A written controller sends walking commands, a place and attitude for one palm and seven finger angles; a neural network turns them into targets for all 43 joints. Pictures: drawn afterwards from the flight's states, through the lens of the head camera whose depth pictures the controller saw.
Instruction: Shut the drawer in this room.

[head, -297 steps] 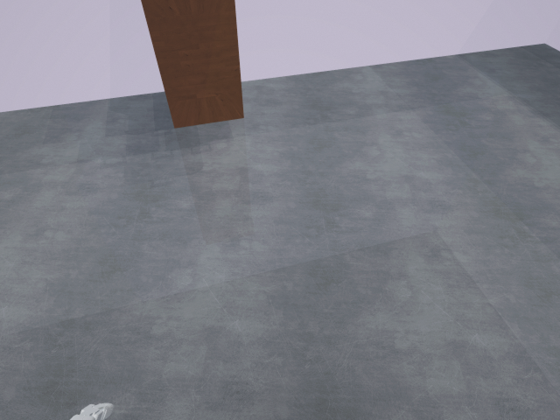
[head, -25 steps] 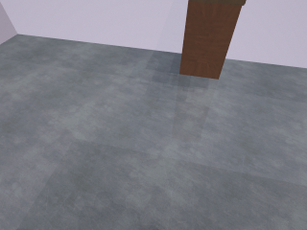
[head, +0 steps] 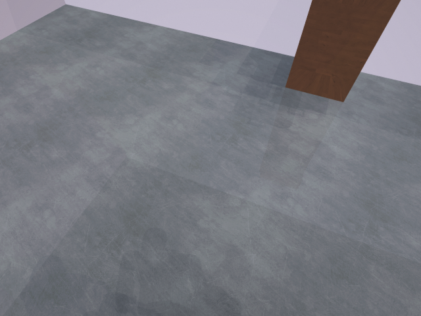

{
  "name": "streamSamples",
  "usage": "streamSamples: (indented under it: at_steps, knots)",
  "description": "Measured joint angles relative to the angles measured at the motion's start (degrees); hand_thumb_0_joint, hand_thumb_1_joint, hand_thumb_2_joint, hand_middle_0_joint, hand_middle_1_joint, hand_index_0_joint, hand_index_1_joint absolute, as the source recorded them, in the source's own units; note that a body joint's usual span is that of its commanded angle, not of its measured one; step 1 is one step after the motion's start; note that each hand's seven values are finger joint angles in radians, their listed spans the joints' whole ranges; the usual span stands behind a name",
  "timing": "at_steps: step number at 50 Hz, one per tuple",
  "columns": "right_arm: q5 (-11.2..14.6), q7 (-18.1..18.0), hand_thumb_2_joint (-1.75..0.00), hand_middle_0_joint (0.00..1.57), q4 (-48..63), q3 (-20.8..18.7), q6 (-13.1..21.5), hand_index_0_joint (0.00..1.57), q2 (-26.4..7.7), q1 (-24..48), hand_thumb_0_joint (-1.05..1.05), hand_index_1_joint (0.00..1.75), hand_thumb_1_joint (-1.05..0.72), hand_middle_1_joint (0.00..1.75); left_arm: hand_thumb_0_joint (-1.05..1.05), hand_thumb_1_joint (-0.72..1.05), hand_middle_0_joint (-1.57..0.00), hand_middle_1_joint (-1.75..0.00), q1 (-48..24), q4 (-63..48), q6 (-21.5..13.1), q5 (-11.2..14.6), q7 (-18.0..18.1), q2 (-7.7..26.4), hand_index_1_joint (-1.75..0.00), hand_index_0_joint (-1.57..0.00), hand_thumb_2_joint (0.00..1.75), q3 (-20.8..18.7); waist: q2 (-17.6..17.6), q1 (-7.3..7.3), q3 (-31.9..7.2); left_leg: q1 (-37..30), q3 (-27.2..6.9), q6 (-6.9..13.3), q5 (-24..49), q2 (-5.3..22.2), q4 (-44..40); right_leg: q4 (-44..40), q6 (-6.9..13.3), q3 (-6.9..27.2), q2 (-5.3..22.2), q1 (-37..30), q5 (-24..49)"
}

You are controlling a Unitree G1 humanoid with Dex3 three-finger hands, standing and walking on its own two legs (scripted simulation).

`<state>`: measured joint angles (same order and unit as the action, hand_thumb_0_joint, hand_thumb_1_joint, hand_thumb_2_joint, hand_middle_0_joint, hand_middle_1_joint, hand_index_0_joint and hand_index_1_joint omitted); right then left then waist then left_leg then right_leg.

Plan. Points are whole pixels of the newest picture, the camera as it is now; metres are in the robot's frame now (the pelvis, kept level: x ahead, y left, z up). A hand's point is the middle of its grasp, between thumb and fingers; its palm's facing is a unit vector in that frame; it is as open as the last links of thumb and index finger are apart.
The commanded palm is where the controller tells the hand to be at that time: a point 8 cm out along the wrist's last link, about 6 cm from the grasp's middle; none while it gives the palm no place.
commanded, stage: turn or walk to find it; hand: left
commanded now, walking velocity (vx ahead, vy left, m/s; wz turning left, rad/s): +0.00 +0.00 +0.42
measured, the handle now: out of the picture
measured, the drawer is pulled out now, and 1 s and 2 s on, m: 0.22 0.22 0.22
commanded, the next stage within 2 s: stand and wait in 0.18 s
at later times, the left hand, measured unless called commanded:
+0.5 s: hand out of the picture +0.06 +0.18 -0.15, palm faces +0.13 -0.96 -0.27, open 7.4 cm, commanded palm none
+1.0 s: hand out of the picture -0.04 +0.13 -0.16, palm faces +0.17 -0.97 -0.15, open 7.4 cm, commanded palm none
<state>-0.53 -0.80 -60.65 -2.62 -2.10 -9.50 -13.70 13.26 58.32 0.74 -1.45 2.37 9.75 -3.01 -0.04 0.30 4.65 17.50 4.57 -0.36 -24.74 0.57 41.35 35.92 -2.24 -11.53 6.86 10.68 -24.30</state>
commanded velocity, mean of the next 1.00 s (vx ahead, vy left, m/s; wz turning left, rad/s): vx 0.00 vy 0.00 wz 0.00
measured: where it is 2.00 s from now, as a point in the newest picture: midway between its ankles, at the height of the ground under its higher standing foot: outside the picture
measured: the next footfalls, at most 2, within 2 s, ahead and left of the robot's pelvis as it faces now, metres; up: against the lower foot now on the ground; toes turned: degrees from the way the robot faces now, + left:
right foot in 0.48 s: +0.04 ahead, -0.14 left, +0.00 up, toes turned -9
left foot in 0.76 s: +0.01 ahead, +0.10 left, +0.00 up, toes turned +9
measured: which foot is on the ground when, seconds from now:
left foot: down 0.00-0.52, up 0.54-0.74, down 0.76-1.00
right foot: down 0.00-0.04, up 0.06-0.46, down 0.48-1.00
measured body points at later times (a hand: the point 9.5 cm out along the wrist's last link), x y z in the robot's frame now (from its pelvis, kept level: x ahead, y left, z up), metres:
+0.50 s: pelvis +0.01 -0.03 +0.01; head +0.03 -0.04 +0.46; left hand +0.06 +0.23 -0.12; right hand +0.09 -0.26 -0.15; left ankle -0.01 +0.09 -0.72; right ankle +0.03 -0.14 -0.73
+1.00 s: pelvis -0.01 -0.03 +0.02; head -0.01 -0.02 +0.47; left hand -0.05 +0.18 -0.15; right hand +0.03 -0.25 -0.14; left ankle -0.03 +0.10 -0.72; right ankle +0.03 -0.14 -0.72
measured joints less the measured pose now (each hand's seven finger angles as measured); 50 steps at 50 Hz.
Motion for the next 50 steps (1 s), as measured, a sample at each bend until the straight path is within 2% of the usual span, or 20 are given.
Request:
streamSamples:
  at_steps: [1,3,5,7,10,17,21,24,25,28,32,36,39,44,50]
  knots:
    - [-0.03,0.23,-0.89,0.2,0.67,-0.15,-0.04,0.2,-0.48,0.64,0.0,0.3,-0.91,0.3,0.0,0.91,-0.2,-0.3,-0.21,-0.44,0.15,-0.05,-0.09,0.37,-0.29,-0.2,0.9,-0.06,0.29,-0.02,0.26,-0.13,0.63,0.08,1.64,0.17,-1.78,1.07,-0.42,-0.49,0.58,0.08,-0.63]
    - [-0.42,0.61,-0.89,0.2,2.05,-0.4,0.43,0.2,-1.08,2.09,0.0,0.3,-0.91,0.3,0.0,0.91,-0.2,-0.3,-0.59,-0.91,0.95,0.39,-0.39,1.29,-0.29,-0.2,0.9,-0.39,1.87,-0.41,0.54,-0.18,1.48,2.63,2.89,-1.14,-2.07,6.41,-1.1,0.78,2.0,2.26,-2.06]
    - [-0.58,0.47,-0.89,0.2,3.54,-0.5,1.48,0.2,-1.75,2.99,0.0,0.3,-0.91,0.3,0.0,0.91,-0.2,-0.3,-1.49,-1.16,2.2,0.54,-0.27,1.88,-0.29,-0.2,0.9,-0.43,1.76,-0.19,0.55,-0.28,1.14,4.19,3.38,-1.46,-3.09,16.62,-1.26,4.5,0.26,6.61,-6.43]
    - [-0.68,0.15,-0.89,0.2,4.61,-0.43,1.99,0.2,-2.24,3.42,0.0,0.3,-0.91,0.3,0.01,0.91,-0.2,-0.3,-2.75,-1.58,2.62,0.57,-0.34,2.43,-0.29,-0.2,0.9,-0.6,1.46,0.08,0.64,-1.16,0.26,4.5,5.08,-1.64,-5.93,24.37,-1.4,6.91,-1.34,10.43,-5.88]
    - [-0.67,-0.02,-0.89,0.2,5.37,-0.22,2.03,0.2,-2.73,3.49,0.0,0.3,-0.91,0.3,0.01,0.91,-0.2,-0.3,-4.42,-3.03,2.31,0.56,-0.81,3.14,-0.29,-0.2,0.9,-0.78,1.18,0.04,0.63,-2.82,-1.19,4.52,8.15,-1.94,-10.82,27.86,-1.9,8.56,-2.2,13.98,-2.18]
    - [-0.62,0.14,-0.89,0.2,5.35,-0.05,1.54,0.2,-2.64,2.74,0.0,0.3,-0.9,0.3,0.0,0.91,-0.2,-0.3,-6.02,-5.2,2.05,0.41,-1.19,3.62,-0.29,-0.2,0.9,-0.38,0.73,-0.02,0.11,-5.32,-3.85,3.58,11.51,-2.25,-16.34,20.09,-2.52,10.47,-2.65,14.5,1.31]
    - [-0.8,0.27,-0.89,0.2,4.64,0.01,1.16,0.21,-2.26,2.36,0.0,0.3,-0.9,0.3,0.0,0.91,-0.2,-0.3,-5.34,-4.61,1.91,0.55,-1.18,2.79,-0.29,-0.2,0.9,0.4,-0.12,0.32,-0.22,-5.77,-4.58,2.54,10.96,-2.11,-15.59,9.6,-1.85,10.07,-3.37,10.25,1.27]
    - [-0.48,0.38,-0.89,0.2,3.59,0.1,0.98,0.21,-1.91,1.8,0.0,0.3,-0.9,0.3,0.0,0.91,-0.2,-0.3,-3.6,-3.81,0.8,0.6,-1.21,2.12,-0.29,-0.2,0.9,1.16,-0.26,-0.02,-0.97,-5.24,-4.42,1.31,9.22,-2.37,-12.83,-3.13,-1.31,9.37,-3.65,4.45,8.63]
    - [-0.2,0.43,-0.89,0.2,3.08,0.11,0.95,0.21,-1.95,1.79,0.0,0.3,-0.9,0.3,0.0,0.91,-0.2,-0.3,-2.94,-3.14,0.2,0.46,-1.06,1.71,-0.29,-0.2,0.9,1.39,-0.68,-0.26,-1.18,-4.81,-4.28,0.79,8.24,-2.14,-11.23,-4.94,0.44,9.19,-3.96,3.46,8.88]
    - [0.0,0.33,-0.89,0.2,1.96,0.08,-0.01,0.2,-2.24,1.58,0.0,0.3,-0.9,0.3,0.0,0.91,-0.2,-0.3,-0.89,-1.18,-0.33,0.37,-1.24,-0.09,-0.29,-0.2,0.9,2.41,-2.74,0.24,-1.85,-3.61,-5.29,0.11,1.02,-1.28,-6.62,-4.84,2.99,8.14,-4.99,2.81,7.85]
    - [0.16,0.14,-0.89,0.2,0.23,0.38,-0.1,0.2,-1.78,1.37,0.0,0.3,-0.9,0.3,0.01,0.92,-0.21,-0.3,0.92,0.84,-0.55,0.39,-1.04,-1.22,-0.29,-0.2,0.9,2.71,-2.29,-0.31,-1.85,-2.5,-4.91,-0.26,-0.79,-0.18,-1.55,-7.67,3.82,7.8,-5.14,1.29,9.34]
    - [0.31,-0.23,-0.89,0.2,-1.46,0.66,0.11,0.2,-1.5,1.1,0.0,0.3,-0.9,0.3,0.01,0.92,-0.21,-0.3,1.86,2.74,-0.71,0.57,-1.01,-1.48,-0.3,-0.2,0.9,2.67,-2.18,-0.84,-1.51,-4.51,-4.49,-0.81,2.33,1.57,-6.24,-8.58,3.86,6.85,-5.76,0.73,9.97]
    - [0.25,-0.54,-0.89,0.2,-2.99,0.93,0.83,0.2,-1.41,0.73,0.0,0.3,-0.9,0.3,0.01,0.92,-0.21,-0.3,2.25,4.37,-0.56,0.94,-0.93,-1.75,-0.3,-0.2,0.9,2.64,-2.37,-0.98,-1.48,-7.36,-4.66,-1.16,10.43,2.58,-13.36,-7.59,3.47,5.91,-6.42,0.9,9.52]
    - [0.15,-0.63,-0.9,0.2,-4.93,1.62,1.43,0.2,0.26,0.04,0.0,0.29,-0.91,0.3,0.01,0.92,-0.21,-0.3,2.86,6.68,0.31,1.13,-0.95,-1.52,-0.29,-0.2,0.9,2.66,0.1,-1.79,-2.02,-9.21,-3.37,-1.43,9.96,2.01,-15.71,-10.54,2.74,7.02,-5.93,-0.72,11.42]
    - [0.06,-0.99,-0.89,0.2,-5.01,1.66,1.55,0.2,1.27,-0.73,0.0,0.3,-0.91,0.3,0.01,0.91,-0.2,-0.3,3.51,7.19,0.59,1.06,-1.24,-1.81,-0.29,-0.2,0.9,2.47,0.44,-2.01,-2.35,-9.16,-1.66,-0.71,10.74,1.97,-16.46,-11.95,2.26,8.66,-6.0,-0.26,13.22]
